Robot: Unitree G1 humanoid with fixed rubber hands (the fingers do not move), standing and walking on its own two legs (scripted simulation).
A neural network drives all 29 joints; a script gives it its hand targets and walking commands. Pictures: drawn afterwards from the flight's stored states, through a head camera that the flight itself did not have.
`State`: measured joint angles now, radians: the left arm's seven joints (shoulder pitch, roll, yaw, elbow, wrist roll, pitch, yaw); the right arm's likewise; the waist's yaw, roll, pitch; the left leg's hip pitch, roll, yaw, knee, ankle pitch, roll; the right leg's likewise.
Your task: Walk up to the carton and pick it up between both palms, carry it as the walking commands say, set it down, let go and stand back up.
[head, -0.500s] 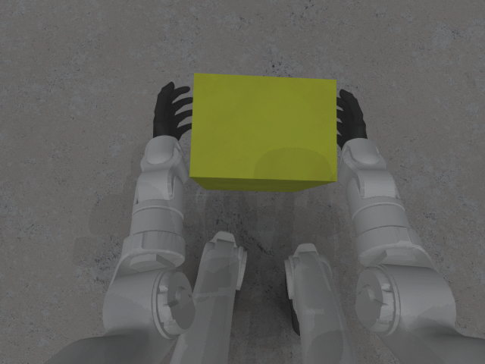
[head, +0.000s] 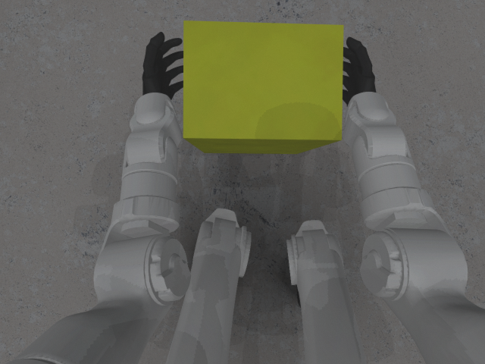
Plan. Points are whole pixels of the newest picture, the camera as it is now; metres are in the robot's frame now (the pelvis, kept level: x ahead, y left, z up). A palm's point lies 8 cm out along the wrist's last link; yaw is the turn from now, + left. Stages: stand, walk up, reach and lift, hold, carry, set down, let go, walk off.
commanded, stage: set down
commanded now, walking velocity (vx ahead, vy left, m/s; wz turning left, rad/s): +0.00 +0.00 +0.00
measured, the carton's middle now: (255, 105) +0.49 +0.06 -0.19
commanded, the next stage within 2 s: none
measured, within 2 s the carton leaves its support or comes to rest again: rests again in 1.80 s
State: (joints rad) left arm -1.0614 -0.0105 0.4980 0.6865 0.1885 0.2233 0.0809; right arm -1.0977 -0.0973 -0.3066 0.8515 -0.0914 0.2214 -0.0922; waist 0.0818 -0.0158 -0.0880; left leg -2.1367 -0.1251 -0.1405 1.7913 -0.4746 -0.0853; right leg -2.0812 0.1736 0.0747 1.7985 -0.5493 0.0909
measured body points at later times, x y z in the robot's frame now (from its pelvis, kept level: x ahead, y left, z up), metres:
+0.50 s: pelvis -0.01 +0.00 -0.06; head +0.34 +0.04 +0.22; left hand +0.50 +0.22 -0.21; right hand +0.54 -0.08 -0.22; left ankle +0.11 +0.13 -0.44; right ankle +0.10 -0.13 -0.44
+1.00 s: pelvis -0.03 +0.00 -0.08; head +0.34 +0.04 +0.16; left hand +0.50 +0.21 -0.25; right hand +0.54 -0.08 -0.25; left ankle +0.11 +0.13 -0.44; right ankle +0.10 -0.13 -0.44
